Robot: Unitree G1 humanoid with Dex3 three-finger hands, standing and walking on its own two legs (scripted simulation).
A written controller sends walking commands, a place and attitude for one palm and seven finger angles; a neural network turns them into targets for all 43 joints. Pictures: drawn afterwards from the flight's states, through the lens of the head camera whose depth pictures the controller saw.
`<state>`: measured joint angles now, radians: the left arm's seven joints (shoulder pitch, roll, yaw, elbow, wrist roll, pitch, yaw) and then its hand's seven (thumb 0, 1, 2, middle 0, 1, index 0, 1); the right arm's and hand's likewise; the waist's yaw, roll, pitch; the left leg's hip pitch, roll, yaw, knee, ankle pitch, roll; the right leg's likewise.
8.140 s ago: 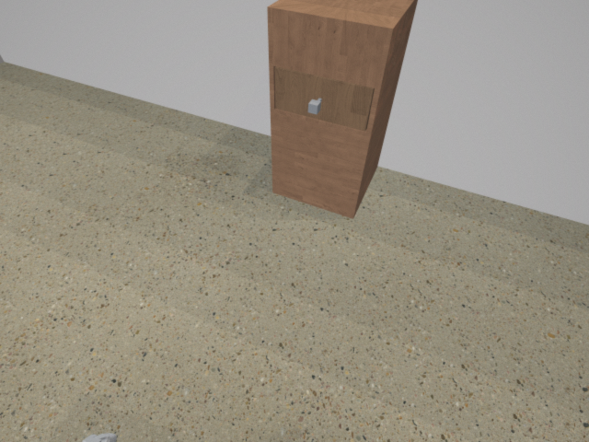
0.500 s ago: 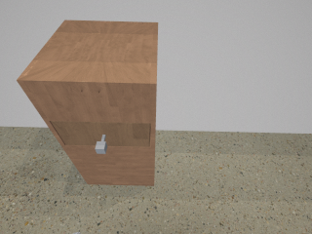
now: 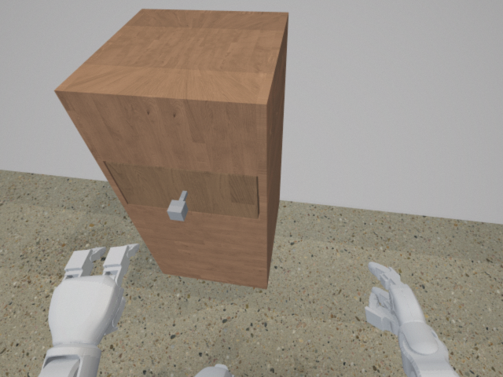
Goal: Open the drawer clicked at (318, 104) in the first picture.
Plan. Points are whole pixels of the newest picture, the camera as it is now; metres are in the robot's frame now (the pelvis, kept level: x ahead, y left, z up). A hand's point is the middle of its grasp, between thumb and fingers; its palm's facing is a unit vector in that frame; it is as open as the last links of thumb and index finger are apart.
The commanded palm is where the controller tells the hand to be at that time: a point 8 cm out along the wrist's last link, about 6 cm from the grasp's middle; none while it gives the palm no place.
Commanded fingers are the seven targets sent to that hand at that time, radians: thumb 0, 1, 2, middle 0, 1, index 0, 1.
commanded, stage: raise the hand with hooked fingers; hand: left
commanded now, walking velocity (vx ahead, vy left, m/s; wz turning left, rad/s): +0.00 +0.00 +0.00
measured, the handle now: (180, 204) +0.51 +0.28 -0.14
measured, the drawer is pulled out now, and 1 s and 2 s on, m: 0.00 0.00 0.00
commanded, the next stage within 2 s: move the hooked fingers above the handle in 1.30 s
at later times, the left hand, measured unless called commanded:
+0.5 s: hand (136, 232) +0.29 +0.24 +0.07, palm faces +0.09 -0.11 -0.99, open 12.5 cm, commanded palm +0.27 +0.24 +0.14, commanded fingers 0.00 -0.41 0.34 -0.29 -1.14 -0.29 -1.14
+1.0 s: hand (115, 180) +0.34 +0.27 +0.14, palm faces +0.05 -0.09 -0.99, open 13.8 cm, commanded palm +0.32 +0.27 +0.19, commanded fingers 0.00 -0.50 0.30 -0.30 -1.20 -0.30 -1.20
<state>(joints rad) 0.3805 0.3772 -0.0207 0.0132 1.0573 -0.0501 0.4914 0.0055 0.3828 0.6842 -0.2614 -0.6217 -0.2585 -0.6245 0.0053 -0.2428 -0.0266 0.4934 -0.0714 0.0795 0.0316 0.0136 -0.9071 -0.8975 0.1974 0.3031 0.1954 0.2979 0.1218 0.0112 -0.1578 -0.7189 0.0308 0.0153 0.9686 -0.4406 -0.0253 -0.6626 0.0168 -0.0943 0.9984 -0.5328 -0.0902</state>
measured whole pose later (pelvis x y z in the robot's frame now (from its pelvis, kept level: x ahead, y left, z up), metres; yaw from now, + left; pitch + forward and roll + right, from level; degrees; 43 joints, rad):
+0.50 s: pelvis +0.02 +0.02 +0.04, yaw -7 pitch +8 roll +2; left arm 0.21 0.38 -0.03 0.04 0.96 0.05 0.35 0.00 -0.18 0.44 -0.30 -0.99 -0.30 -1.00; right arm 0.18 -0.30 -0.08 0.64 -0.02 0.07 -0.02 0.02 -0.91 -0.90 0.20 0.30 0.19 0.30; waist 0.04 0.06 -0.11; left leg -0.48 -0.02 -0.02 0.71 -0.36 -0.01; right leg -0.47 0.05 0.03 0.76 -0.42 -0.05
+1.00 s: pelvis +0.01 +0.06 +0.05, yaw -5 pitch +2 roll +0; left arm -0.12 0.45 -0.10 0.12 0.95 0.10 0.08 0.00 -0.49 0.31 -0.32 -1.19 -0.32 -1.20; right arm 0.14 -0.21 0.02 0.60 0.01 0.11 -0.02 0.01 -0.90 -0.90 0.20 0.30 0.20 0.30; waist 0.08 0.06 -0.05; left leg -0.30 -0.05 -0.03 0.55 -0.28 0.04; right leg -0.26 0.01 0.03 0.54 -0.31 0.00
